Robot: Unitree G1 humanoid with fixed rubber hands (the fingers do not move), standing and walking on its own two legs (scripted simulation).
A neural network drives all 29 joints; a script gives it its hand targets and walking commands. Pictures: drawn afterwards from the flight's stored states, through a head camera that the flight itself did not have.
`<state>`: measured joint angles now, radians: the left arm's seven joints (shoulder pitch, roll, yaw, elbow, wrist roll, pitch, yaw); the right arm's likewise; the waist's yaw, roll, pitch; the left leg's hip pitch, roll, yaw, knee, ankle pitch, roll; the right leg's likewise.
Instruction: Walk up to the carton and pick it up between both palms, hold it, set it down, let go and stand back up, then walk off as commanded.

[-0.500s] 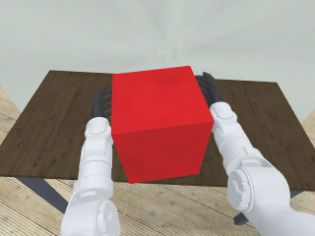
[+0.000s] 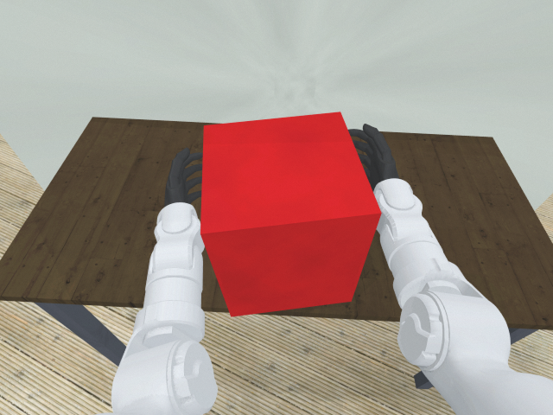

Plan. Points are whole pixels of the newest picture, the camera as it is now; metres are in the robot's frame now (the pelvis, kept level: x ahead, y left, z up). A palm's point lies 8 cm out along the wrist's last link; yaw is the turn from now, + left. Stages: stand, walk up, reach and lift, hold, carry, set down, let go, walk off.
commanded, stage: set down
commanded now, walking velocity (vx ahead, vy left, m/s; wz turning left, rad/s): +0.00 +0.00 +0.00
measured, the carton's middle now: (282, 219) +0.40 +0.05 +0.04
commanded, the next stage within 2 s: none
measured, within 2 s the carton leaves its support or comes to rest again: neither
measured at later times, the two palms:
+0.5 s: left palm (185, 201) +0.38 +0.20 +0.09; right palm (385, 183) +0.44 -0.10 +0.10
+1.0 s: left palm (186, 201) +0.38 +0.20 +0.08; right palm (385, 184) +0.44 -0.10 +0.10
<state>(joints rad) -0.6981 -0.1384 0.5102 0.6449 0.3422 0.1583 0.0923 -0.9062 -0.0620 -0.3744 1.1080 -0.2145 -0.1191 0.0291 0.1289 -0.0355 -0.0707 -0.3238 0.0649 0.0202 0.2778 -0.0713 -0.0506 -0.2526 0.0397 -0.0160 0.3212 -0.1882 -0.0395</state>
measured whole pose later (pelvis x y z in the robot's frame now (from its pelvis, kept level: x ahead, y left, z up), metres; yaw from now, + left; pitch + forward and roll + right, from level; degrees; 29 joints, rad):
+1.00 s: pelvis +0.01 +0.00 +0.00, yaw -1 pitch +6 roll +0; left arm -0.65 -0.19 0.57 0.56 0.41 0.10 0.04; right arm -0.81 -0.02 -0.42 0.99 -0.27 -0.14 0.07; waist 0.13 -0.06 -0.03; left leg -0.27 0.07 0.07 0.27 -0.09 -0.05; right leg -0.21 0.03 -0.01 0.32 -0.21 -0.04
